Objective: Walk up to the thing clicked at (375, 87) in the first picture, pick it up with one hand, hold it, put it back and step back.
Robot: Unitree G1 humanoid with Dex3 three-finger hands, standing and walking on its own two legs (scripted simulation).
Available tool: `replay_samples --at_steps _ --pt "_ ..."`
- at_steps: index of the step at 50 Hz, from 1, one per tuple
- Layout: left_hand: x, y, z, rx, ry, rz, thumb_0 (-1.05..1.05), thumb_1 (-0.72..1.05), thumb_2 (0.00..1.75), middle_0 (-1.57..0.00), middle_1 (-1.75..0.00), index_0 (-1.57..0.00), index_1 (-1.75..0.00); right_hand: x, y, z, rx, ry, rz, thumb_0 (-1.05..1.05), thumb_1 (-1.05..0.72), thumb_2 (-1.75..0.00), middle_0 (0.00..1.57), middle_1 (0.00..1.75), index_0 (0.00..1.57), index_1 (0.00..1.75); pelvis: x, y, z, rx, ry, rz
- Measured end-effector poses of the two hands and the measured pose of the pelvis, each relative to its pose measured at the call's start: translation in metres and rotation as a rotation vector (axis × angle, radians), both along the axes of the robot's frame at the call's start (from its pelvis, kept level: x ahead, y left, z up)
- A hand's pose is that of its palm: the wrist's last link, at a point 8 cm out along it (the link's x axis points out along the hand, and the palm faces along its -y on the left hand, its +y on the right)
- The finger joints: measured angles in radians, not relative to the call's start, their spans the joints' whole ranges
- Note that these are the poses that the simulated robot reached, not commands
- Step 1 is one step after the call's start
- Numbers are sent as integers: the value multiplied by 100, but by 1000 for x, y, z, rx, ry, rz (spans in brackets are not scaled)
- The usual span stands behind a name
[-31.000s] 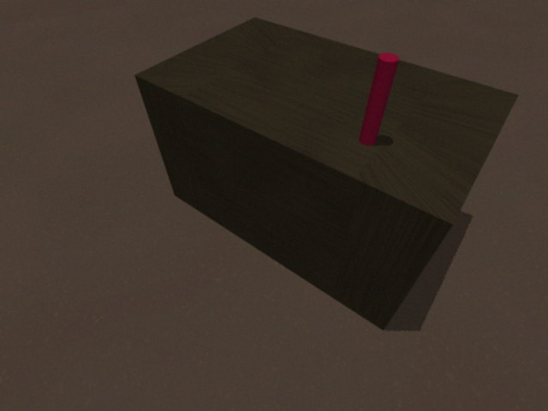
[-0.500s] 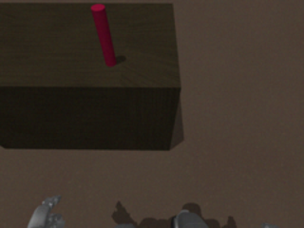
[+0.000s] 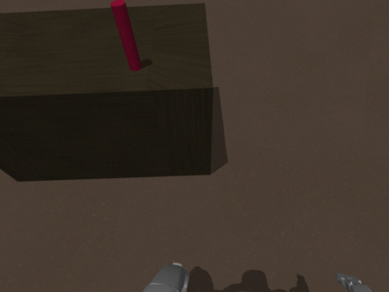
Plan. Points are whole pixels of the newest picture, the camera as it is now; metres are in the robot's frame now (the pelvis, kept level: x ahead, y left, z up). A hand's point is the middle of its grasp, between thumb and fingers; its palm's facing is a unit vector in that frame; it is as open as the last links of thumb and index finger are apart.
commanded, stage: step back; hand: left
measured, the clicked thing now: (127, 38) +0.92 +0.29 +0.01
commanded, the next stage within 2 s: stand in 1.64 s
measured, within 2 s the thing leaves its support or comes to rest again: neither
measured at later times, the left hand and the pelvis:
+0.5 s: hand out of the picture -0.10 +0.26 -0.15, palm faces +0.00 -0.91 -0.41, open 7.4 cm; pelvis -0.17 -0.02 -0.01, yaw +0 degrees
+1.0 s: hand out of the picture -0.17 +0.27 -0.14, palm faces +0.04 -0.92 -0.39, open 7.4 cm; pelvis -0.22 -0.02 +0.00, yaw +3 degrees
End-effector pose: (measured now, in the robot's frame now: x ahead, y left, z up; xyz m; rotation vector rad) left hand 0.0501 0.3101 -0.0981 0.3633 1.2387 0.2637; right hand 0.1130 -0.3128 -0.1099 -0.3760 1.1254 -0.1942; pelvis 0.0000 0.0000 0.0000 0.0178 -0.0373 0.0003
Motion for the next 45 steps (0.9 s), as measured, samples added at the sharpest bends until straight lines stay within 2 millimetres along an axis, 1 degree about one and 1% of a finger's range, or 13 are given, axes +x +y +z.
replay_samples --at_steps 5,9,13,16,20,24,26,29,33,36,39,42,45 --pt "-12 6 4 29 -66 -4 1 90 89 -20 -30 -21 -30 -45 1 -5 -9 67 33 0 -91 -90 20 30 20 30 -31 0 -1 3 11 43" --pt "-23 18 -7 25 -131 0 0 90 89 -20 -30 -21 -30 -77 9 -12 -29 107 60 0 -91 -90 20 30 20 30 -62 5 -12 2 4 84" --pt "-45 18 -10 9 -122 12 0 90 89 -20 -30 -21 -30 -108 18 -5 -13 109 64 1 -91 -90 20 30 20 30 -90 6 -7 -8 -15 74" --pt "-66 14 -8 -7 -111 16 0 90 89 -20 -30 -21 -30 -123 17 4 -14 82 61 1 -91 -90 20 30 20 30 -108 1 -2 -26 -7 60" --pt "-101 4 -8 -14 -87 1 0 90 89 -20 -30 -21 -30 -136 9 9 -16 28 62 1 -91 -90 20 30 20 30 -136 -6 -1 -36 3 32" --pt "-141 -8 -13 2 -51 -24 0 90 89 -20 -30 -21 -30 -150 -8 1 -5 -33 52 0 -90 -90 20 30 20 30 -164 -17 -10 -33 4 -4" --pt "-165 -16 -12 3 -30 -19 0 90 89 -20 -30 -21 -30 -162 -15 -3 0 -38 36 0 -91 -90 20 30 20 30 -178 -21 -10 -60 -14 4" --pt "-195 -22 -6 1 -11 2 0 90 89 -20 -30 -21 -30 -187 -19 -3 13 -9 15 0 -91 -90 20 30 20 30 -190 -25 -4 -23 -12 -4" --pt "-219 -19 2 12 -21 32 1 90 89 -20 -30 -21 -30 -222 -23 -5 12 51 19 0 -91 -90 20 30 20 30 -203 -23 0 -5 -6 25" --pt "-230 -10 3 19 -45 48 1 89 89 -20 -30 -21 -30 -245 -22 -8 3 115 35 0 -91 -90 20 30 20 30 -211 -20 -1 -10 -2 56" --pt "-238 3 -2 17 -56 68 1 89 89 -20 -30 -21 -30 -261 -15 -9 -5 155 43 1 -91 -90 20 30 20 30 -216 -13 -4 -8 -4 87" --pt "-244 9 -6 5 -31 71 0 90 89 -20 -30 -21 -30 -270 -4 -5 2 142 31 1 -91 -90 20 30 20 30 -219 -8 -2 9 -11 75" --pt "-243 9 -7 -13 -12 64 1 90 89 -20 -30 -21 -30 -274 3 1 14 117 26 1 -91 -90 20 30 20 30 -219 -8 3 1 -8 69"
